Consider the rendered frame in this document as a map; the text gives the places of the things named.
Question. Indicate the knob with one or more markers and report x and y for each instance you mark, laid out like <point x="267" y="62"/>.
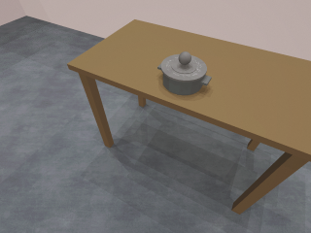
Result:
<point x="184" y="58"/>

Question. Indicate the table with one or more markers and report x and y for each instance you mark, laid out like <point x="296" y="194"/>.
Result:
<point x="259" y="94"/>

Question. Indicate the pot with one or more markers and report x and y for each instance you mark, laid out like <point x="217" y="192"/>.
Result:
<point x="184" y="88"/>

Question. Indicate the lid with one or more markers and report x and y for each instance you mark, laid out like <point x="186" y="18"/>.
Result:
<point x="174" y="70"/>

